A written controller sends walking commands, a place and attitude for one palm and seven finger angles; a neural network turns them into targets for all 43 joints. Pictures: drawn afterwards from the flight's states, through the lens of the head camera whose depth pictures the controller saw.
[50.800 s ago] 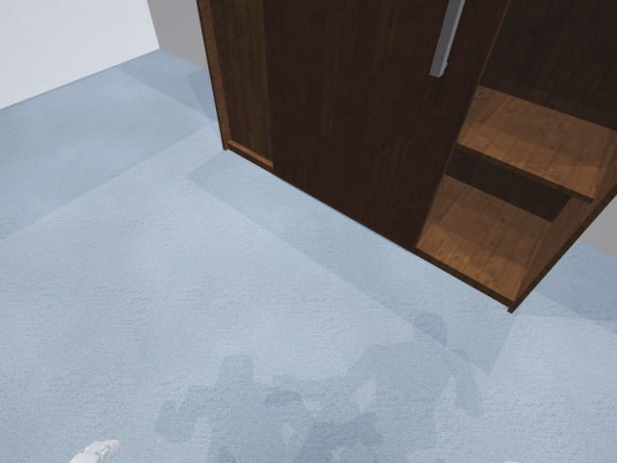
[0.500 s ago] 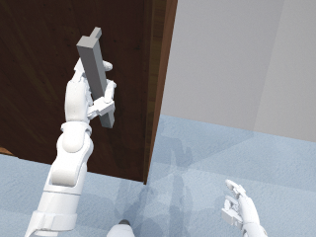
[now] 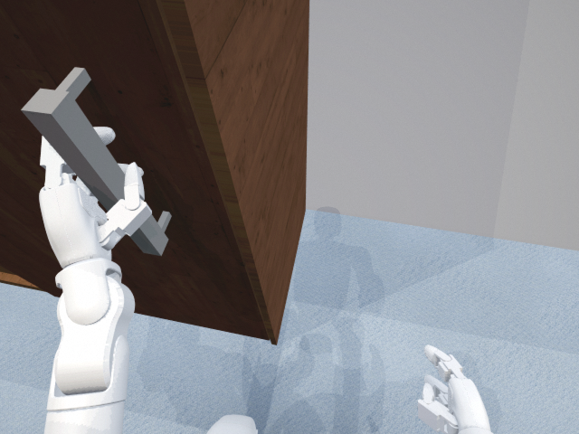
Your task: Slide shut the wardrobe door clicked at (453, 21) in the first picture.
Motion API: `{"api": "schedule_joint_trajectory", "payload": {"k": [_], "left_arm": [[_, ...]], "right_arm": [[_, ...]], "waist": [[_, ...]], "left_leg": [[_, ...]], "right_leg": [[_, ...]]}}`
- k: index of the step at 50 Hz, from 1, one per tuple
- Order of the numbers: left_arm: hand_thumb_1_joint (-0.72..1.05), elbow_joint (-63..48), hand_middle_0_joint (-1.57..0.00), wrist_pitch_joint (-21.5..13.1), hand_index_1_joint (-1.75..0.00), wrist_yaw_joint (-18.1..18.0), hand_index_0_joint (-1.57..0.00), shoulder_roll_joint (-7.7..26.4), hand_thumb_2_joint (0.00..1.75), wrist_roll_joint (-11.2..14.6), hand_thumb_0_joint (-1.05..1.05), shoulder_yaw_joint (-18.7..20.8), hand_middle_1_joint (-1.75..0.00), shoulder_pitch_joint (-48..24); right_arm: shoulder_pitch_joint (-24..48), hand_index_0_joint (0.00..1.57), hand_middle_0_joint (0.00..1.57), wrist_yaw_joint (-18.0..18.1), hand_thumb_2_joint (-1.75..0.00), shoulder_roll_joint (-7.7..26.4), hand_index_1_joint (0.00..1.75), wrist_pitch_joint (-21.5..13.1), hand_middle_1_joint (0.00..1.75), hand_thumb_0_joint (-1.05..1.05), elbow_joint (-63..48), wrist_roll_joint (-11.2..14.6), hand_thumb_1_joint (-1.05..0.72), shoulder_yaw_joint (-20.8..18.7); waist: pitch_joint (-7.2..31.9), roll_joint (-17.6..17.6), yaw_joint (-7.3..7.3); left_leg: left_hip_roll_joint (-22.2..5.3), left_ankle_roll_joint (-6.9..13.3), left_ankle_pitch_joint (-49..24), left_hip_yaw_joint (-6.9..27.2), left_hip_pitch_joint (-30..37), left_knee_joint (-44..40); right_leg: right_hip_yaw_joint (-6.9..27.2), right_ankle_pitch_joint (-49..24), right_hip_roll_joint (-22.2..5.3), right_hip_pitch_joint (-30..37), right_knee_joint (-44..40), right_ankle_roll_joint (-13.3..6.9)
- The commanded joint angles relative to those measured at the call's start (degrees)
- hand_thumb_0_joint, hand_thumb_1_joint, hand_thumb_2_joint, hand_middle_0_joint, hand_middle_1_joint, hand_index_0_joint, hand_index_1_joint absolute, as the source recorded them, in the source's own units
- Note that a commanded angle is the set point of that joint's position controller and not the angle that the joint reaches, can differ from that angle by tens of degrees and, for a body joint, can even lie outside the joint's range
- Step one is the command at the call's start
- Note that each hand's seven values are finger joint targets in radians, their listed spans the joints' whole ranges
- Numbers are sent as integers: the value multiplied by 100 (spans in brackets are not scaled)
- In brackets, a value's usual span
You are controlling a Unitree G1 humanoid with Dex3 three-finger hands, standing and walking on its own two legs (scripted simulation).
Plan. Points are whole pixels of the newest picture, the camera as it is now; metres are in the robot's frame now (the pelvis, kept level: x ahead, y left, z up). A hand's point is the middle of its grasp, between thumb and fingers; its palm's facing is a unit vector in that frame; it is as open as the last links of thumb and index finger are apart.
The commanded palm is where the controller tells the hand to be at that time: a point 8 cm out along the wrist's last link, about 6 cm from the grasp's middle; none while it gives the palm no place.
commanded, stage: step sideways, sliding the door along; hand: left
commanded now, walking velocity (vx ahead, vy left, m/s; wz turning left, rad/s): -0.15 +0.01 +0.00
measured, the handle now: (124, 178) +0.35 +0.26 +0.14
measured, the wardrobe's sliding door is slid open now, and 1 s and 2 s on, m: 0.00 0.00 0.00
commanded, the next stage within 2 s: stop walking and hold the door there in 0.50 s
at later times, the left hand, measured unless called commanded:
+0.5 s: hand (132, 202) +0.31 +0.22 +0.16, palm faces +0.45 -0.89 +0.00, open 7.0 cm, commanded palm +0.26 +0.18 +0.15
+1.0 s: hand (128, 205) +0.31 +0.23 +0.15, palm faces +0.36 -0.91 -0.19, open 6.9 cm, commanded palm +0.27 +0.25 +0.14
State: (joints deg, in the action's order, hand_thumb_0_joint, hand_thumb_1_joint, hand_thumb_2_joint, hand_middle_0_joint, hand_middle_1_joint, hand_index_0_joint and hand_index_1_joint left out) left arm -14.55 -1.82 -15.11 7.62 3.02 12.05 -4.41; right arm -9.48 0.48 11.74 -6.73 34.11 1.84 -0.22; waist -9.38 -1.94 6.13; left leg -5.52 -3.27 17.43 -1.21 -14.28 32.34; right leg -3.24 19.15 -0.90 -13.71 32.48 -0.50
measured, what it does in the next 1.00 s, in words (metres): shifts its weight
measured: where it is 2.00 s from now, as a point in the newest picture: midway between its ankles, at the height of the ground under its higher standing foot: outside the picture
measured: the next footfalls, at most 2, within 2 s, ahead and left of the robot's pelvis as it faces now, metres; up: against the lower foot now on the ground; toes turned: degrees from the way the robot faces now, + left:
none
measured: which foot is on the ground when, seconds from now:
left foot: down 0.00-1.00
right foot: down 0.00-1.00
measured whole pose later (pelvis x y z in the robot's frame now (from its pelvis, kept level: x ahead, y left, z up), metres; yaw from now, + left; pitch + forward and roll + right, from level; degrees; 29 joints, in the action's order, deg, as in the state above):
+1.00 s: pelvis +0.05 +0.03 +0.00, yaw -4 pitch -1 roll +3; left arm -17.8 -7.3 -10.5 12.9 4.5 13.2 17.6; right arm -10.5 2.8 12.8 -2.6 30.5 0.4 -0.5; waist 0.8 0.6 1.1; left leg -2.6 -1.8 14.9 -6.7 -13.5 29.5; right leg 0.2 22.8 -1.4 -12.0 35.3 -0.7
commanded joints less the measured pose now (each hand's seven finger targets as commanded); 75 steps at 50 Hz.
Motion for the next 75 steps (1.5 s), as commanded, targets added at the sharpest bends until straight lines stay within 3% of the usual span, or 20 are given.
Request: {"api": "schedule_joint_trajectory", "payload": {"k": [1,6,23,24,30,31,32,34,35,36,37,39,41,43,44,46,49,52,58,75], "left_arm": [[90,-2783,-45,-1018,-140,783,-45,-453,90,-256,0,-2880,-140,-1313],[90,-2975,-45,-1086,-140,865,-45,-876,90,-320,0,-3477,-140,-1092],[90,-3755,-45,-1244,-140,1122,-45,-1608,90,-486,0,-4729,-140,-312],[90,-3519,-45,-1288,-140,1015,-45,-378,90,-480,0,-3400,-140,-229],[90,-3750,-45,-1389,-140,1248,-45,-781,90,-356,0,-3625,-140,13],[90,-1650,-45,-1246,-140,741,-45,2682,90,-314,0,940,-140,1155],[90,-2007,-45,-1111,-140,899,-45,1219,90,-229,0,-345,-140,1559],[90,-2685,-45,-1185,-140,1011,-45,979,90,-196,0,-659,-140,805],[90,-2410,-45,-1161,-140,999,-45,885,90,-177,0,-757,-140,1002],[90,-2351,-45,-1166,-140,947,-45,998,90,-120,0,-594,-140,1185],[90,-2055,-45,-1168,-140,886,-45,939,90,-94,0,-594,-140,1397],[90,-1866,-45,-1108,-140,786,-45,1110,90,-111,0,-303,-140,1600],[90,-2010,-45,-1136,-140,718,-45,1235,90,-135,0,-176,-140,1671],[90,-2217,-45,-1144,-140,747,-45,1208,90,-119,0,-319,-140,1616],[90,-2159,-45,-1176,-140,811,-45,922,90,-97,0,-703,-140,1667],[90,-1831,-45,-1017,-140,772,-45,988,90,-160,0,-590,-140,2008],[90,-1555,-45,-960,-140,707,-45,1229,90,-240,0,-241,-140,1839],[90,-1201,-45,-857,-140,672,-45,1205,90,-148,0,-266,-140,1713],[90,-832,-45,-831,-140,677,-45,1357,90,-134,0,-183,-140,1286],[90,-400,-45,-958,-140,767,-45,812,90,-259,0,-983,-140,350]], "right_arm": [[502,20,20,58,-90,459,30,-323,30,0,-1069,-20,-90,-202],[503,20,20,-43,-90,453,30,-304,30,0,-1274,-2,-90,-195],[338,20,20,-349,-90,377,30,-369,30,0,-1603,-2,-90,-62],[212,20,20,-250,-90,494,30,-316,30,0,-1391,-41,-90,-203],[229,20,20,-359,-90,460,30,-270,30,0,-1412,-73,-90,-101],[-56,20,20,-59,-90,680,30,-64,30,0,-785,-113,-90,-409],[-60,20,20,-87,-90,477,30,101,30,0,-1065,-223,-90,-277],[311,20,20,-58,-90,307,30,122,30,0,-1224,-67,-90,-100],[378,20,20,-11,-90,355,30,123,30,0,-1290,-50,-90,-109],[524,20,20,77,-90,397,30,37,30,0,-1371,-18,-90,-121],[463,20,20,102,-90,327,30,26,30,0,-1285,-44,-90,-43],[438,20,20,180,-90,221,30,164,30,0,-1146,-115,-90,96],[430,20,20,267,-90,264,30,287,30,0,-1148,-154,-90,56],[420,20,20,314,-90,514,30,230,30,0,-1229,-126,-90,-143],[374,20,20,271,-90,578,30,168,30,0,-1288,-52,-90,-179],[395,20,20,242,-90,466,30,156,30,0,-1244,-158,-90,-106],[415,20,20,242,-90,538,30,143,30,0,-1138,-149,-90,-53],[303,20,20,288,-90,519,30,161,30,0,-1060,-136,-90,-119],[330,20,20,378,-90,630,30,164,30,0,-897,-185,-90,-83],[288,20,20,347,-90,632,30,48,30,0,-753,-166,-90,-37]], "waist": [[2975,-86,-703],[2743,-524,-736],[2803,-524,-819],[2819,-384,-825],[2692,-941,-826],[2644,-1112,-693],[2735,-890,-631],[2816,-586,-677],[2804,474,-632],[2455,1485,-419],[1974,1701,-355],[1926,986,-476],[2432,541,-621],[2598,191,-567],[2436,-59,-572],[1759,-1093,-620],[1429,-343,-558],[1670,1040,-651],[1565,32,-624],[1486,-102,-661]], "left_leg": [[-516,611,-4137,85,1778,-81],[-711,681,-4733,46,2016,-252],[-546,710,-6442,-62,2677,301],[-625,564,-6932,-87,2782,175],[-917,527,-8184,210,2794,441],[-1088,306,-8357,-142,2972,260],[-1025,316,-8039,58,2767,659],[-666,321,-6281,-434,1946,1379],[-288,170,-4429,-411,710,2010],[354,30,-1030,-427,-616,2314],[524,108,1572,-97,-1512,2030],[344,264,1172,-47,-1017,627],[546,241,-1058,-443,384,-617],[-525,649,-4275,249,1789,-553],[-830,781,-4263,347,1709,-849],[-1143,1065,-4752,640,1211,-1114],[-619,639,-2724,-87,187,-717],[352,263,-823,-381,206,197],[71,405,-1431,-121,728,-788],[-64,371,340,107,426,-1727]], "right_leg": [[475,-4110,-520,469,138,77],[219,-2159,-197,-53,254,55],[-77,-1396,95,-805,307,-20],[-139,-1455,127,-832,517,25],[-262,-184,275,-1205,532,14],[-261,-185,292,-1509,408,96],[-284,-566,326,-824,-1,-24],[-129,-3165,86,431,-674,-53],[541,-5612,-521,1319,-439,-338],[1450,-7955,-1075,2001,-231,-886],[1813,-8302,-1646,2131,-239,-1078],[1550,-6891,-1472,1605,-213,-813],[819,-5332,-755,1130,25,-364],[503,-3042,-264,-102,323,178],[487,-971,-137,-204,519,160],[375,277,-20,-645,816,147],[361,-1212,-184,322,-571,71],[1401,-3429,-878,131,-1255,-267],[765,-1656,-317,-141,-1242,-11],[449,-459,-4,-104,-1233,95]]}}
